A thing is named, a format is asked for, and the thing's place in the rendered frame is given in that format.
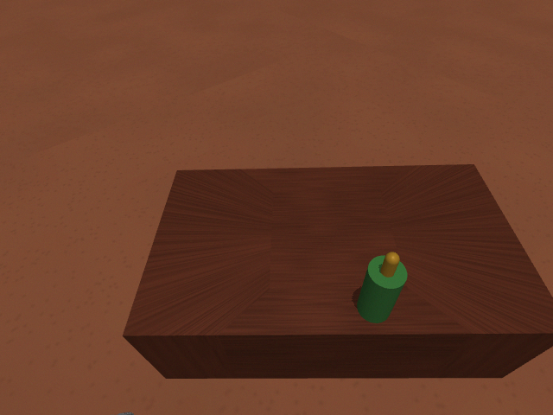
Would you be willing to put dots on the bottle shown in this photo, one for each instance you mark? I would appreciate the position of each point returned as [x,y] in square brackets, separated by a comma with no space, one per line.
[384,279]

